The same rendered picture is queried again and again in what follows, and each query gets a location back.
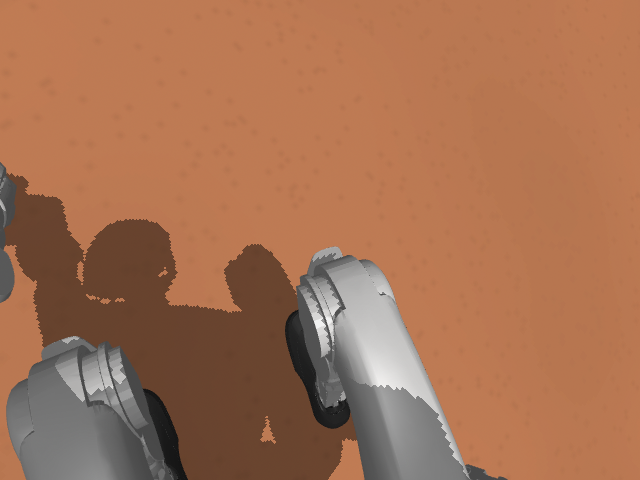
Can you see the left robot foot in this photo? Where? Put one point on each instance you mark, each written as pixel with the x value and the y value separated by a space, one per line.
pixel 166 433

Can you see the left robot arm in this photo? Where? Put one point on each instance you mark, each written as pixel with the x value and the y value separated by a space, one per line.
pixel 7 198

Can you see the right robot foot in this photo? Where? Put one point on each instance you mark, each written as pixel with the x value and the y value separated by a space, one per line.
pixel 331 417

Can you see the right robot hand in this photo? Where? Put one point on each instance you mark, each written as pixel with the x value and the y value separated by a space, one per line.
pixel 476 473

